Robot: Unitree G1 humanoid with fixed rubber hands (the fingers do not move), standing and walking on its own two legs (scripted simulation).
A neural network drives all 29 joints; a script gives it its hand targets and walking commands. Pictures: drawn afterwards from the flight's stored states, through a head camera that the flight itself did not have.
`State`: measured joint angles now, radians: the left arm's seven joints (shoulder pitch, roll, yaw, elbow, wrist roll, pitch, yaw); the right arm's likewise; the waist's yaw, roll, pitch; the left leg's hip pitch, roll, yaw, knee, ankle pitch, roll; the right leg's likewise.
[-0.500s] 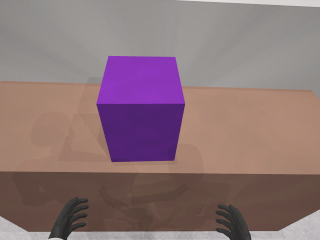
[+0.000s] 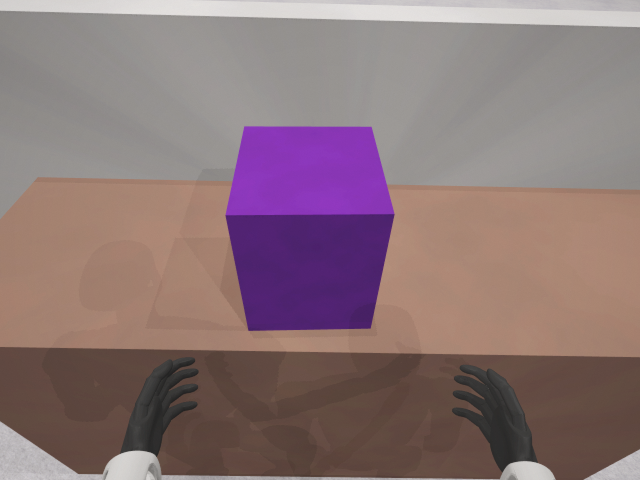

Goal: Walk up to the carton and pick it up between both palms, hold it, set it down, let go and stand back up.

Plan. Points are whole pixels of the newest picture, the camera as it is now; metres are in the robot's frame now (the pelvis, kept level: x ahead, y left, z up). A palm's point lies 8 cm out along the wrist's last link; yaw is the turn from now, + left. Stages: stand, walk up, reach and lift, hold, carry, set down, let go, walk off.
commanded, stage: reach and lift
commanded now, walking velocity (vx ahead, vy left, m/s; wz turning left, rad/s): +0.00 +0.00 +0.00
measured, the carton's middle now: (309, 230) +0.48 +0.04 +0.05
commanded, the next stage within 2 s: none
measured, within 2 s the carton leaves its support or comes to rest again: neither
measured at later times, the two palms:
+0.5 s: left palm (162, 364) +0.25 +0.21 +0.05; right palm (491, 364) +0.26 -0.18 +0.05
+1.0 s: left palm (158, 290) +0.32 +0.22 +0.10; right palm (477, 283) +0.34 -0.17 +0.10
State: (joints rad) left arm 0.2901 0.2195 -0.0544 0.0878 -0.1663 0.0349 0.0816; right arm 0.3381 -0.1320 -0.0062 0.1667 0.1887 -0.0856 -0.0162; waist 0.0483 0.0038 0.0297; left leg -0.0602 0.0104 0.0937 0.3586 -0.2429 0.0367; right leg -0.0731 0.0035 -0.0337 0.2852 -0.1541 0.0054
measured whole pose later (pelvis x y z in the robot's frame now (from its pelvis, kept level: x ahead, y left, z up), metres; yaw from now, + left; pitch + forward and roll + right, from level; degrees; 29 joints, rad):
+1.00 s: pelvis -0.01 -0.02 +0.00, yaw +1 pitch +2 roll -1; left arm -0.33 0.29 0.15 0.03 -0.22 0.57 0.03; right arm -0.33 -0.20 0.02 0.14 0.32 0.31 -0.20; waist 0.03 -0.02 0.04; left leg -0.22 0.03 0.05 0.41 -0.23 0.01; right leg -0.23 0.03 -0.04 0.34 -0.16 -0.02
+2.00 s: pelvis -0.02 -0.03 -0.01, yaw +4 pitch +12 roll -1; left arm -1.18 0.41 -0.02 1.12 -0.34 0.29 0.07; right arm -1.13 -0.21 -0.09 0.97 0.25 0.34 -0.18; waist -0.01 -0.02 -0.14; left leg -0.45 0.02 0.00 0.42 -0.18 -0.01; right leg -0.44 0.03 -0.08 0.35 -0.13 -0.04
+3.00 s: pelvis -0.03 -0.02 -0.02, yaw +4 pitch +21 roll -2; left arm -1.10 0.22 0.07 1.33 -0.15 -0.13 0.08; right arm -1.02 -0.06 -0.31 1.13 -0.01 -0.03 -0.10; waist -0.01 -0.04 -0.22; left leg -0.70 0.01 -0.01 0.54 -0.20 0.01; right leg -0.67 0.01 -0.09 0.46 -0.15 -0.02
